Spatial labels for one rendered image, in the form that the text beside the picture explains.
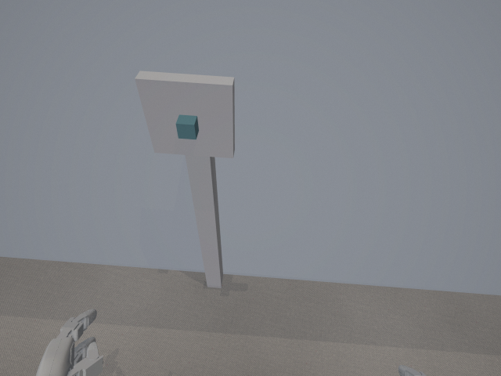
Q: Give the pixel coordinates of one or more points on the button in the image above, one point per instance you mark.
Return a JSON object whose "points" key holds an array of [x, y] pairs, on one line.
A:
{"points": [[187, 127]]}

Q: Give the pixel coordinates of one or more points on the left robot hand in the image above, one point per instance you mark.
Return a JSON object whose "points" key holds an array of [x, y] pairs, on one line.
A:
{"points": [[62, 359]]}

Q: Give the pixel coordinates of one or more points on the panel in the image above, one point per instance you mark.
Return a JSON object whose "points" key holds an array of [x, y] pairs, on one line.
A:
{"points": [[165, 96]]}

